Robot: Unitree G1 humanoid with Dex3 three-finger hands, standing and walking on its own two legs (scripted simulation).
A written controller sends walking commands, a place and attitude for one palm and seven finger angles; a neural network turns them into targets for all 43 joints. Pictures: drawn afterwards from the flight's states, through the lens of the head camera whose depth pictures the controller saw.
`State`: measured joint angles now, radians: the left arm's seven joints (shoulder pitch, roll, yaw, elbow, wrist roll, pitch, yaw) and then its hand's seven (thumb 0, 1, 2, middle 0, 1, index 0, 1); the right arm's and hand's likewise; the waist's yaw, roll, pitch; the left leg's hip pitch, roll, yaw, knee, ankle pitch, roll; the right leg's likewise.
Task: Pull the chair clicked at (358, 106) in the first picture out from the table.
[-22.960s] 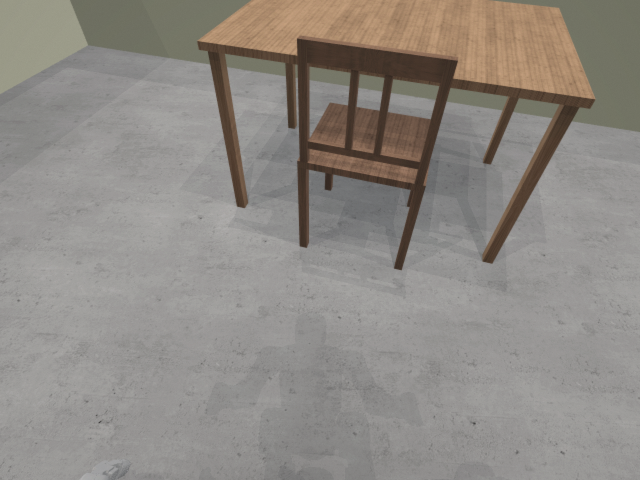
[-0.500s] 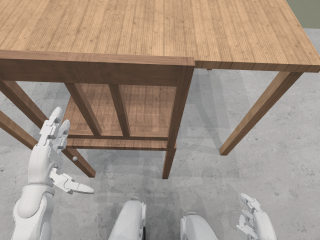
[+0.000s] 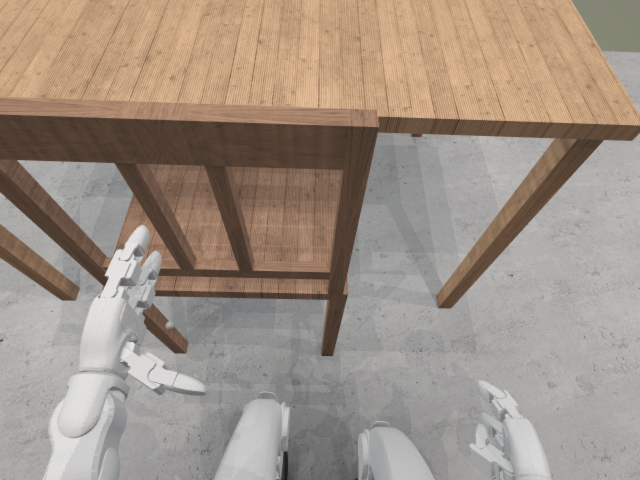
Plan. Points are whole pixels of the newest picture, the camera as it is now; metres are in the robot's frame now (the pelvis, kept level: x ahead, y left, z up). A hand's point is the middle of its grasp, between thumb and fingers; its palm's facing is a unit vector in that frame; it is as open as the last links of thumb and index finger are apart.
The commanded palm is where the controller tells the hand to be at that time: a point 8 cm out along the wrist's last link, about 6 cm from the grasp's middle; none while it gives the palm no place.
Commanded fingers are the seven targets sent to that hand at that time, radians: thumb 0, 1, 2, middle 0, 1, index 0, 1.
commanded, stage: aim the fingers beside a spindle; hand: left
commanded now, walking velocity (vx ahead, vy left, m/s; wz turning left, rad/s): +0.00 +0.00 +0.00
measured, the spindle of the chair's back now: (164, 221) +0.43 +0.24 +0.02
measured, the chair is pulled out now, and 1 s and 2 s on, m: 0.00 0.00 0.00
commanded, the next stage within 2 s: push the fingers through the gap in 1.16 s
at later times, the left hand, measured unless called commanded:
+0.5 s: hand (145, 305) +0.29 +0.22 +0.05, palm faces +0.08 -0.99 -0.07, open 16.9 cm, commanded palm +0.27 +0.27 +0.04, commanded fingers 0.00 -0.50 0.30 -0.06 -0.08 -0.06 -0.08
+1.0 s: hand (158, 327) +0.28 +0.21 +0.03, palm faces +0.05 -1.00 -0.04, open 16.9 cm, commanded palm +0.26 +0.26 +0.04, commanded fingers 0.00 -0.50 0.30 -0.06 -0.08 -0.06 -0.08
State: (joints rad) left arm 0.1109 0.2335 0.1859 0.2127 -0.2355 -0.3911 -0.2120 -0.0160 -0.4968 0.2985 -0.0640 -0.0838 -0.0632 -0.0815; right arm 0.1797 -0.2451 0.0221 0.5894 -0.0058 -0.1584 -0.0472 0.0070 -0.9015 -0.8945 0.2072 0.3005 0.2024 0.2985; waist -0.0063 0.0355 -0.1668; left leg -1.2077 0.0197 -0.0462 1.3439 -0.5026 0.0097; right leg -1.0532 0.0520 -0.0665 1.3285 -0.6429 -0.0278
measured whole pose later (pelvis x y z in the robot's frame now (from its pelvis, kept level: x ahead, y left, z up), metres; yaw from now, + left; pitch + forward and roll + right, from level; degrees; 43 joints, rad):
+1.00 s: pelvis +0.00 +0.00 +0.00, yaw +0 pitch +20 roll -4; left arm 0.14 0.24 0.20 0.18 -0.25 -0.39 -0.20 -0.02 -0.49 0.30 -0.06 -0.08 -0.06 -0.08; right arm 0.18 -0.24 0.02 0.58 -0.01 -0.16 -0.05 0.01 -0.90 -0.89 0.21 0.30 0.20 0.30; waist -0.01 0.04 -0.16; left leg -1.20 0.02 -0.05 1.34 -0.50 0.01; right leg -1.04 0.05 -0.06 1.32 -0.63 -0.02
